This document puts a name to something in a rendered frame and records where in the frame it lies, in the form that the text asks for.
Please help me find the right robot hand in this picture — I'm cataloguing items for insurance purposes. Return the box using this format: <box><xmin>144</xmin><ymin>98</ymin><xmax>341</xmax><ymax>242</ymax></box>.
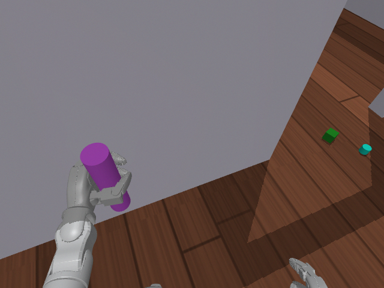
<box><xmin>289</xmin><ymin>258</ymin><xmax>328</xmax><ymax>288</ymax></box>

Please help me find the left robot arm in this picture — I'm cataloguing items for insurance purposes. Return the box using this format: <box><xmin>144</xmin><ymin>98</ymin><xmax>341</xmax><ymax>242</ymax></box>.
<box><xmin>43</xmin><ymin>206</ymin><xmax>97</xmax><ymax>288</ymax></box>

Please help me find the left robot hand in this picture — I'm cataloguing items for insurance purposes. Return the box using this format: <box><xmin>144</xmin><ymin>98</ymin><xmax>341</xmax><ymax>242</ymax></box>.
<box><xmin>67</xmin><ymin>151</ymin><xmax>132</xmax><ymax>211</ymax></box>

